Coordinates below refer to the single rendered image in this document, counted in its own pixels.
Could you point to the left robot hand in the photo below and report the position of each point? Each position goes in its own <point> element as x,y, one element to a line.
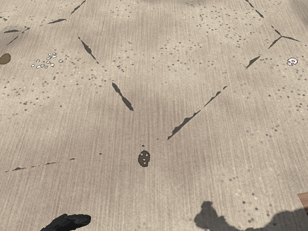
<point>67,223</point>

